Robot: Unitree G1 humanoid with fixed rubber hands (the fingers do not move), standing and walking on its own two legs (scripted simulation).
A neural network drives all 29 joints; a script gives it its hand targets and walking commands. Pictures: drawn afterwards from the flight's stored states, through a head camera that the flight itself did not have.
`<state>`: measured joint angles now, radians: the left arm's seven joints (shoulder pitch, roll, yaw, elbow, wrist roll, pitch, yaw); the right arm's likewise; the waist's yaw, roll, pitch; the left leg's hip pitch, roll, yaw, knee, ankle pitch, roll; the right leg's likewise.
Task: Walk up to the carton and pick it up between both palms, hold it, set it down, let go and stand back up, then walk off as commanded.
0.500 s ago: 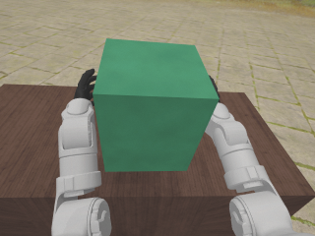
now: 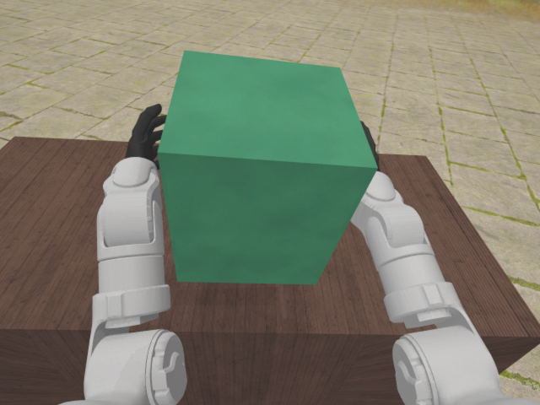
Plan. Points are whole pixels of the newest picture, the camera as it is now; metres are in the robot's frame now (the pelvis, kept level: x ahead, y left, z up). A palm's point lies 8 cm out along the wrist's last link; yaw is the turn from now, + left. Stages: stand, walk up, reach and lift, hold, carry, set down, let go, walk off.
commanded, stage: hold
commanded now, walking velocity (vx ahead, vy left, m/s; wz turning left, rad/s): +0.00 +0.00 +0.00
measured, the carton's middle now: (256, 178) +0.37 +0.01 +0.19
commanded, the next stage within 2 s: none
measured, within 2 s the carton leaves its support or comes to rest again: neither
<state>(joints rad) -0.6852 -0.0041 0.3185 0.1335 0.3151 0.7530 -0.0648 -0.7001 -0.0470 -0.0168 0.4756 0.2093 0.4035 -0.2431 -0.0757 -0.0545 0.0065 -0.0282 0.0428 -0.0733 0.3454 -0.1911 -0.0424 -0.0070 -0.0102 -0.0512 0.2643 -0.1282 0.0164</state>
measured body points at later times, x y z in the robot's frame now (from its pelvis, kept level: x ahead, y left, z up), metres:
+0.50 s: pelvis +0.00 +0.01 +0.00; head -0.05 +0.04 +0.44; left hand +0.38 +0.17 +0.21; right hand +0.37 -0.14 +0.21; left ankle +0.01 +0.15 -0.75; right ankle +0.02 -0.13 -0.75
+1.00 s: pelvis +0.00 +0.00 +0.00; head -0.06 +0.03 +0.45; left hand +0.38 +0.16 +0.22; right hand +0.38 -0.14 +0.21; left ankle +0.01 +0.15 -0.75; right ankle +0.02 -0.13 -0.75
